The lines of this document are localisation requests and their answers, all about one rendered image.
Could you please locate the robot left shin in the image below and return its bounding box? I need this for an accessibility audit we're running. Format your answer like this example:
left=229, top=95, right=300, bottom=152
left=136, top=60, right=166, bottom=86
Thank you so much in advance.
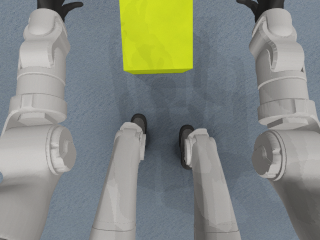
left=113, top=122, right=142, bottom=144

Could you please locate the robot right hand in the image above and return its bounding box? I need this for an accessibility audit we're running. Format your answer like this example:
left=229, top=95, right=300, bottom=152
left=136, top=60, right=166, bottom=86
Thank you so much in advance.
left=236, top=0, right=285, bottom=23

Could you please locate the robot left hand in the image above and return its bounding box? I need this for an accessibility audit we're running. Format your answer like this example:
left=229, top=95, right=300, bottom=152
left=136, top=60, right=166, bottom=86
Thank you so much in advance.
left=37, top=0, right=84, bottom=23

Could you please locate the left robot upper arm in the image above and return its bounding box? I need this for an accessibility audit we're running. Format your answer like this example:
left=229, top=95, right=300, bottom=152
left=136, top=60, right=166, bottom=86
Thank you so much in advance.
left=0, top=123, right=77, bottom=240

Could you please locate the right robot upper arm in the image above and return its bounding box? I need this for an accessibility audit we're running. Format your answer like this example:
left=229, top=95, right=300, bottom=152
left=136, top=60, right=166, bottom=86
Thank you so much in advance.
left=251, top=129, right=320, bottom=240

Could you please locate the robot left forearm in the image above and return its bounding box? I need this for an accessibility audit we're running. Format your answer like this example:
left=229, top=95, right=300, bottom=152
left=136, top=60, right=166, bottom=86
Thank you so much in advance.
left=0, top=8, right=71, bottom=173

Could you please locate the robot right forearm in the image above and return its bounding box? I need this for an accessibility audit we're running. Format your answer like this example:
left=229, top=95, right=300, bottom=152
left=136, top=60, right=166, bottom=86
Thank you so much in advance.
left=249, top=8, right=320, bottom=134

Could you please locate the right robot foot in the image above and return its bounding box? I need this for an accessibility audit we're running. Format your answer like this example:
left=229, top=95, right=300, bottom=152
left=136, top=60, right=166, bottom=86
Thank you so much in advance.
left=179, top=124, right=194, bottom=170

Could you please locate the carton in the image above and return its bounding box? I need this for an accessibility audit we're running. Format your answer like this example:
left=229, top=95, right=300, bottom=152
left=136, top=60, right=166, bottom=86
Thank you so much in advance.
left=119, top=0, right=193, bottom=75

